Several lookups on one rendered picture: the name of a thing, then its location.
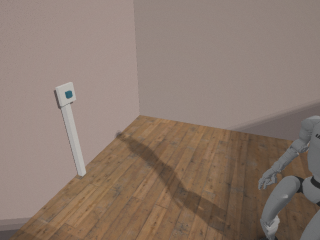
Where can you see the panel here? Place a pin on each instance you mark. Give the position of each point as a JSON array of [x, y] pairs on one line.
[[70, 124]]

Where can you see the right robot hand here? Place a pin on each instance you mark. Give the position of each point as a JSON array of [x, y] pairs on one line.
[[268, 178]]

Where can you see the robot thigh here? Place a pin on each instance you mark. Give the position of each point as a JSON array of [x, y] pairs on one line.
[[312, 230], [279, 198]]

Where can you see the button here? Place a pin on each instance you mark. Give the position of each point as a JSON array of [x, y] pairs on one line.
[[68, 94]]

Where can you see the right robot thigh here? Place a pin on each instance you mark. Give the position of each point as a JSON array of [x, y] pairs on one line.
[[279, 198]]

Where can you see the robot right forearm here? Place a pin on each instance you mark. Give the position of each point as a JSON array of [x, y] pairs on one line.
[[285, 159]]

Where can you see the left robot thigh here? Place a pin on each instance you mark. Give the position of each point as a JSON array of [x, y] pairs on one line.
[[312, 230]]

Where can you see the right robot upper arm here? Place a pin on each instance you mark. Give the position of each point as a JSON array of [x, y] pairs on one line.
[[307, 125]]

